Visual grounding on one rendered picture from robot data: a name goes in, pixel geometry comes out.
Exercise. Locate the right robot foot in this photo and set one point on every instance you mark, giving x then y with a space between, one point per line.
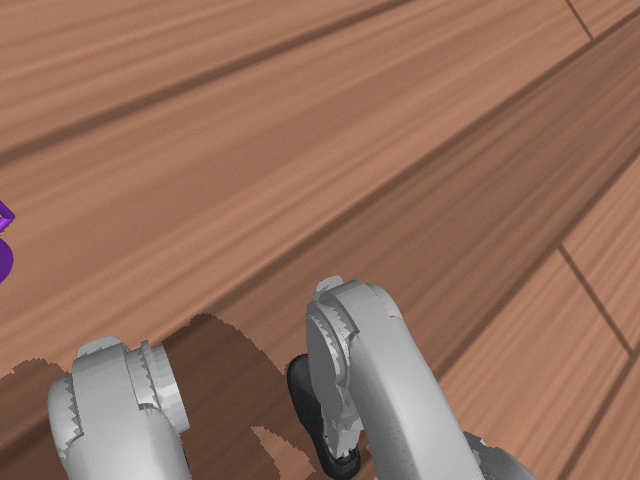
308 410

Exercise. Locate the mug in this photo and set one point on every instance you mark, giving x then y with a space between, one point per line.
6 255

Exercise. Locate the right robot hand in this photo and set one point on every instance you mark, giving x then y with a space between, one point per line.
496 463

